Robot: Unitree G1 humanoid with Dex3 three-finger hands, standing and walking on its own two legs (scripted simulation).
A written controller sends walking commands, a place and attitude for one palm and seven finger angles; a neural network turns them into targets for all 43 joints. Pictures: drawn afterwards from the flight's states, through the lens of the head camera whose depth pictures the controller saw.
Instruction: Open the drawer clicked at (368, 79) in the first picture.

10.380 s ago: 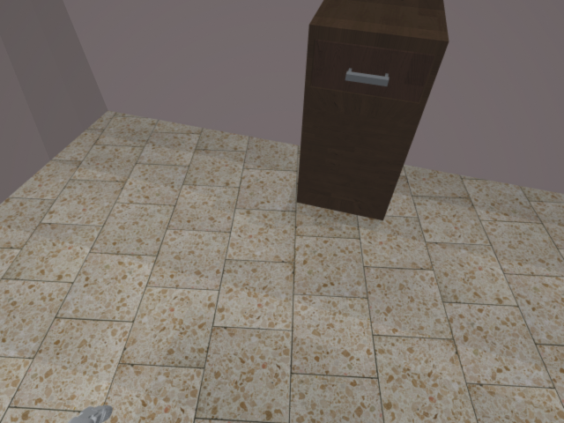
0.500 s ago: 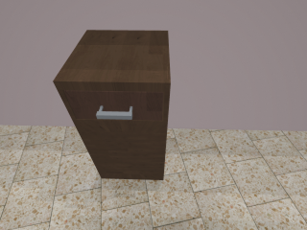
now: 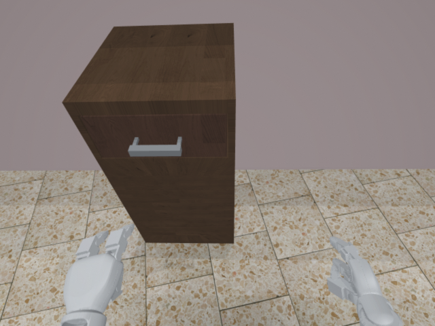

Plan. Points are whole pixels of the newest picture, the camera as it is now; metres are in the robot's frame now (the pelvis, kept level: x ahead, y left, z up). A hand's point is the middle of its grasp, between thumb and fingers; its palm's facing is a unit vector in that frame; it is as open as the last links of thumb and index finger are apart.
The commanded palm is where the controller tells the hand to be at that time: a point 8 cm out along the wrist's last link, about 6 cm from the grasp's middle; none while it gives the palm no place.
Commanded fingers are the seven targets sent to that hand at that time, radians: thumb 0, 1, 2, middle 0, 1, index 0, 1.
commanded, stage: raise the hand with hooked fingers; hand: left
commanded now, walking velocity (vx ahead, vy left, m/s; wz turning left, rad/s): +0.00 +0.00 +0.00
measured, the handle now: (156, 145) +0.56 +0.23 -0.03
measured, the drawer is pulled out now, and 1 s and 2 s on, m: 0.00 0.00 0.00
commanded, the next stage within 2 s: move the hooked fingers above the handle in 1.56 s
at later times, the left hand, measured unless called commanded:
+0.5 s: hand (98, 256) +0.23 +0.24 +0.02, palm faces -0.03 -0.09 -1.00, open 11.0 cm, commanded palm +0.20 +0.25 +0.07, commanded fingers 0.00 -0.10 0.47 -0.27 -0.94 -0.27 -0.94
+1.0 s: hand (83, 208) +0.28 +0.27 +0.08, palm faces +0.06 -0.07 -1.00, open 13.6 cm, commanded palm +0.26 +0.27 +0.14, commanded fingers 0.00 -0.50 0.30 -0.30 -1.20 -0.30 -1.20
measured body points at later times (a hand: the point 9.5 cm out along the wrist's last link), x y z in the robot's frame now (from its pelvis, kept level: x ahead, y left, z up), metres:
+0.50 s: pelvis +0.01 -0.01 +0.00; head +0.06 -0.03 +0.45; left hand +0.22 +0.25 +0.07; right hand +0.19 -0.21 -0.12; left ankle -0.03 +0.13 -0.71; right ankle +0.03 -0.11 -0.71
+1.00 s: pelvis +0.02 +0.01 +0.02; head +0.04 -0.02 +0.47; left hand +0.28 +0.27 +0.14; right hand +0.25 -0.18 -0.07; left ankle -0.03 +0.13 -0.71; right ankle +0.03 -0.11 -0.71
